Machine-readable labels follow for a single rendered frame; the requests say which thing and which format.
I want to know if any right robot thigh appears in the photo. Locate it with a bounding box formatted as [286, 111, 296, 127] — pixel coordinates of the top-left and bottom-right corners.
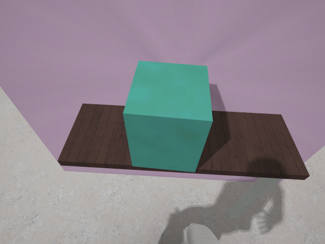
[183, 224, 221, 244]

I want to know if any table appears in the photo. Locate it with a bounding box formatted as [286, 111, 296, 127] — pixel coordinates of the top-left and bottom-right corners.
[57, 104, 310, 220]

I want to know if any carton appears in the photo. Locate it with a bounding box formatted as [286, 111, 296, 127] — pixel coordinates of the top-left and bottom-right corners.
[123, 61, 213, 172]

